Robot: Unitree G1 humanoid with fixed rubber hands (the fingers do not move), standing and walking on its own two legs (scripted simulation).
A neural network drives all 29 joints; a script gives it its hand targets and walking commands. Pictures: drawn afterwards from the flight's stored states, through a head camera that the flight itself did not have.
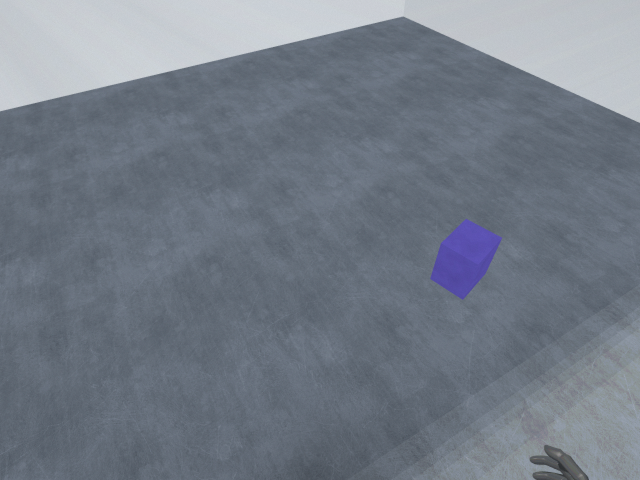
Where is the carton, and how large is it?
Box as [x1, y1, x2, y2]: [430, 219, 501, 299]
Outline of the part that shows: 467,219 465,219 441,243 430,278 462,299 485,273 501,239 501,237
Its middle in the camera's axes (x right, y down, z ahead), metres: +0.55 +0.07 +1.46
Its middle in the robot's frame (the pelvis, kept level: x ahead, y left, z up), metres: +1.00 -0.48 -0.65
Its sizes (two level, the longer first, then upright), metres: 0.172 0.145 0.210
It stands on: the floor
